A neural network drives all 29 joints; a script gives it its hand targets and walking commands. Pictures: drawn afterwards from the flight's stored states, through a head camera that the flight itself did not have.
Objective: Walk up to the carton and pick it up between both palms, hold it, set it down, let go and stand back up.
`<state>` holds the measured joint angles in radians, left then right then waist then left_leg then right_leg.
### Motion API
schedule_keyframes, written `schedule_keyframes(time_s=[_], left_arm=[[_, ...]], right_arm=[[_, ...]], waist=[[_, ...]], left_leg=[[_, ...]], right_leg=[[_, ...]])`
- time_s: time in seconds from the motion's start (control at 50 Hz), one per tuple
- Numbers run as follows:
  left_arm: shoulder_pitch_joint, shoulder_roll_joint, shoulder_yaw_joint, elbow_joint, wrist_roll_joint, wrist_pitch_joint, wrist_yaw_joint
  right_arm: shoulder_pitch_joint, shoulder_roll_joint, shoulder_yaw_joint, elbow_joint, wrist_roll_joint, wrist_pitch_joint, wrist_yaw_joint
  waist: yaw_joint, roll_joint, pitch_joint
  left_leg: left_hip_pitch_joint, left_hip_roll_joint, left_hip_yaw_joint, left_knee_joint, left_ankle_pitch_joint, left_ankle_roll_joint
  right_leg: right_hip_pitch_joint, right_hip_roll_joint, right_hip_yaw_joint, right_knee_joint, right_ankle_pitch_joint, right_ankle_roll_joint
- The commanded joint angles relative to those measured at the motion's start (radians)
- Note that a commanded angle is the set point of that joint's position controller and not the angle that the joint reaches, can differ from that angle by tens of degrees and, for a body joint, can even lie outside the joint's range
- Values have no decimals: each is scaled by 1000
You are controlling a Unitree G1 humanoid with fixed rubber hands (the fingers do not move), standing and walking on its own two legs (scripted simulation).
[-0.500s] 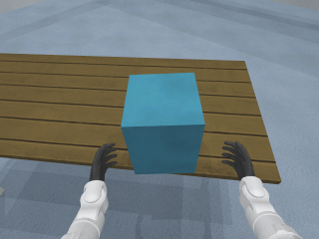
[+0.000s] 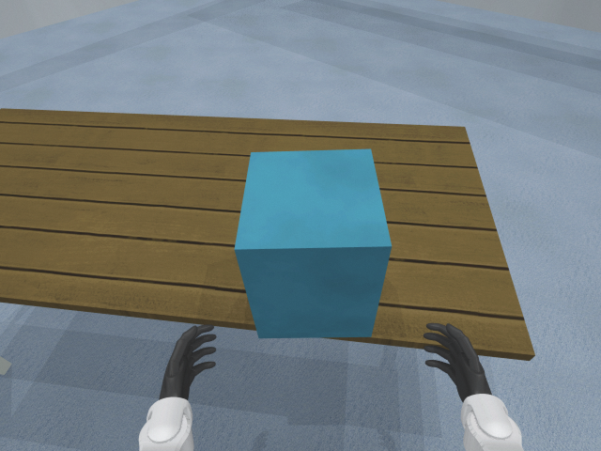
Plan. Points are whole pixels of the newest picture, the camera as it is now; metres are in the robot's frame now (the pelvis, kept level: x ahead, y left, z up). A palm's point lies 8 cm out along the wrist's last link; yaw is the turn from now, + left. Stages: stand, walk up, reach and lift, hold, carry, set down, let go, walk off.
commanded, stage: set down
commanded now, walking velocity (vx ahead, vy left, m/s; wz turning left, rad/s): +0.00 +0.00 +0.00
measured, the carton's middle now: (312, 247) +0.45 -0.01 -0.01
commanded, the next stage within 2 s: let go in 1.00 s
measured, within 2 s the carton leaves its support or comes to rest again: neither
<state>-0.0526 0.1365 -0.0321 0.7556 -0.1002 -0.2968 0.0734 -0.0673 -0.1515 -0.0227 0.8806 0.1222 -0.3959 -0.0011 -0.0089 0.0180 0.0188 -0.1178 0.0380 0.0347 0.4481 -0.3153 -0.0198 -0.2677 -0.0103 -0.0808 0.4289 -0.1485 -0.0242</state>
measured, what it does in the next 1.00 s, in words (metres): stands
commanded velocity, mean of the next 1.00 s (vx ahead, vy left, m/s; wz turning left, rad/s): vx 0.00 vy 0.00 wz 0.00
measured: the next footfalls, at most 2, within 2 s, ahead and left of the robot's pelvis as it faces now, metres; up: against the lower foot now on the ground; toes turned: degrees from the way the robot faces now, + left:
none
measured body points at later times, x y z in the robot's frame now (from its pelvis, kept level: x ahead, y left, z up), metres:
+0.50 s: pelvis +0.01 +0.01 +0.00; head +0.01 +0.02 +0.45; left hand +0.21 +0.23 -0.06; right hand +0.20 -0.21 -0.07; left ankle -0.05 +0.13 -0.74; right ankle +0.05 -0.11 -0.74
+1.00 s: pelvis +0.02 +0.01 +0.00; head +0.03 +0.01 +0.45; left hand +0.18 +0.24 -0.08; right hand +0.17 -0.21 -0.10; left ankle -0.05 +0.13 -0.74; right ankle +0.05 -0.11 -0.74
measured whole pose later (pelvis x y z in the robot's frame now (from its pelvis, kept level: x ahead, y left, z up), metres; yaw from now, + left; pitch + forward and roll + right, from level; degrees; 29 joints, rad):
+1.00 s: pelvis +0.02 +0.01 +0.00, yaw -1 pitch -4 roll -1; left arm 0.21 0.19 -0.01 0.47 0.00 0.15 0.02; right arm 0.20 -0.16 -0.04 0.72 -0.02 -0.21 0.02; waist 0.02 0.04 0.10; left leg 0.00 0.05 0.06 0.39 -0.32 -0.01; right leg -0.15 0.01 -0.06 0.36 -0.14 -0.01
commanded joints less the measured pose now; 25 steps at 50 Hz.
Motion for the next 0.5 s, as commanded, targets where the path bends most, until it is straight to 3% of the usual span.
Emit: schedule_keyframes(time_s=[0.0,0.02,0.04,0.08,0.1,0.12,0.14,0.18,0.2,0.22,0.26,0.34,0.36,0.42,0.44,0.48], left_arm=[[-134,88,18,-154,-4,-16,7],[-119,74,8,-102,35,26,3],[-69,74,16,-153,35,43,3],[-81,88,39,-220,41,57,12],[-51,98,29,-226,41,69,10],[-40,89,27,-217,46,86,7],[-72,98,32,-286,47,93,11],[14,76,27,-220,85,148,0],[12,95,31,-257,71,156,-3],[-26,98,35,-363,54,146,9],[23,83,21,-302,84,197,11],[37,91,36,-381,73,250,3],[62,84,26,-323,81,282,-5],[104,106,23,-354,60,321,-16],[61,92,23,-443,51,311,-7],[96,87,20,-379,88,322,-4]], right_arm=[[-128,-70,-33,-151,-8,-16,7],[-103,-79,-1,-64,-23,14,3],[-62,-79,-17,-112,-20,23,6],[-76,-91,-53,-200,-32,19,3],[-51,-86,-33,-210,-40,25,6],[-31,-86,-45,-176,-45,38,8],[-39,-79,-51,-222,-25,42,7],[25,-86,-35,-130,-48,76,10],[23,-87,-36,-189,-50,78,13],[-7,-96,-48,-292,-46,65,15],[27,-108,-59,-196,-73,94,23],[36,-126,-66,-293,-66,118,25],[53,-117,-54,-252,-73,141,22],[111,-115,-51,-283,-86,170,24],[75,-137,-65,-340,-79,158,30],[107,-114,-58,-263,-70,167,40]], waist=[[8,-72,-144],[-14,-30,-115],[10,-9,-120],[12,4,-164],[17,-22,-162],[22,-11,-131],[13,5,-120],[14,17,-92],[23,-1,-113],[28,-1,-119],[19,30,-85],[35,-11,-79],[20,-16,-19],[20,-39,-54],[34,3,-93],[30,30,-45]], left_leg=[[-295,-44,9,-132,142,7],[-265,-43,7,-143,145,3],[-265,-38,4,-148,162,7],[-264,-42,9,-137,208,1],[-234,-42,6,-139,229,0],[-219,-36,6,-146,222,-4],[-217,-38,12,-152,245,-9],[-171,-36,14,-149,262,-13],[-176,-35,12,-143,273,-7],[-209,-31,11,-156,260,-13],[-165,-23,12,-163,274,-26],[-159,-21,18,-160,297,-13],[-184,-18,20,-167,280,-25],[-186,-18,22,-168,242,-12],[-173,-10,13,-177,281,-23],[-164,-7,19,-170,314,-30]], right_leg=[[470,9,125,-36,91,-22],[469,12,127,-58,108,-29],[480,8,128,-58,93,-29],[501,13,125,-47,152,-23],[490,19,117,-43,167,-27],[473,17,110,-49,136,-25],[468,28,108,-64,148,-31],[478,19,113,-83,150,-39],[485,18,118,-79,163,-34],[497,19,114,-79,147,-29],[461,25,97,-77,134,-36],[446,27,93,-86,140,-32],[442,29,96,-97,130,-35],[456,25,96,-93,123,-27],[461,33,84,-81,132,-29],[446,31,88,-92,122,-34]])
